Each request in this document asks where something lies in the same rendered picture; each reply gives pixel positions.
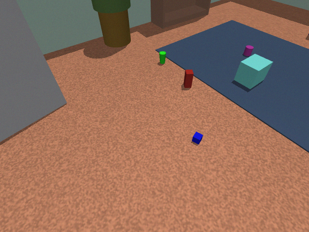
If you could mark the potted plant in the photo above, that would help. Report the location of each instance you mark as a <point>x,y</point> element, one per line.
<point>113,16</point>

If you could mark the bookshelf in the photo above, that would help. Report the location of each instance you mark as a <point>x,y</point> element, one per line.
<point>165,13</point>

